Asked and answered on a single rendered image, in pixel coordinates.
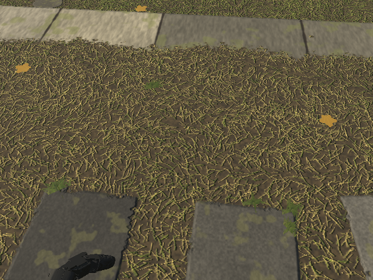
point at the robot left hand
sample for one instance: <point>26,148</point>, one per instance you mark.
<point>82,264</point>

